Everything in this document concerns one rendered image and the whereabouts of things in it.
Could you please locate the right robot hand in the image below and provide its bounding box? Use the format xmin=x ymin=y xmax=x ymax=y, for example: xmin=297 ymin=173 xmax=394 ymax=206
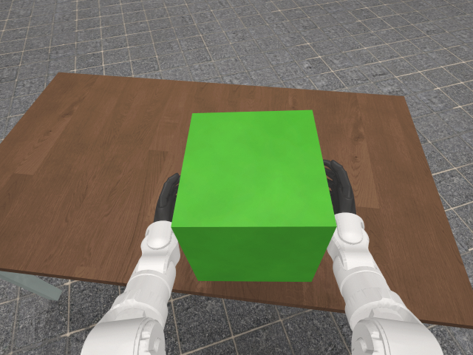
xmin=323 ymin=160 xmax=356 ymax=215

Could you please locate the carton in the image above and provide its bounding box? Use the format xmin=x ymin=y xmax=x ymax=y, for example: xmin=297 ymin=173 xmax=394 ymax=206
xmin=171 ymin=110 xmax=337 ymax=282

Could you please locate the left robot forearm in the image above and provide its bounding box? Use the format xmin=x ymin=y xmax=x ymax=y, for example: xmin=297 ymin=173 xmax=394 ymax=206
xmin=81 ymin=220 xmax=180 ymax=355

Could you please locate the left robot hand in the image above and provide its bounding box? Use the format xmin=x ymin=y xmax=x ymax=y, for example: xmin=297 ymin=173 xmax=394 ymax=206
xmin=154 ymin=173 xmax=180 ymax=222

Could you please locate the table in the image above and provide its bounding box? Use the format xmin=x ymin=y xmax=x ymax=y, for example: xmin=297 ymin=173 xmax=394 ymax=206
xmin=0 ymin=72 xmax=473 ymax=329

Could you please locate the left robot upper arm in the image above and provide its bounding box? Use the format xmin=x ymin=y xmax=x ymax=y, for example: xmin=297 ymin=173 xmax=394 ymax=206
xmin=82 ymin=317 xmax=166 ymax=355

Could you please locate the right robot upper arm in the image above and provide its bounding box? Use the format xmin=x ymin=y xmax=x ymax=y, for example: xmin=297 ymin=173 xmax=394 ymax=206
xmin=351 ymin=317 xmax=443 ymax=355

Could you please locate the right robot forearm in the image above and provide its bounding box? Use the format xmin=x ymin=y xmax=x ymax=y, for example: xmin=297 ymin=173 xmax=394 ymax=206
xmin=327 ymin=212 xmax=443 ymax=354

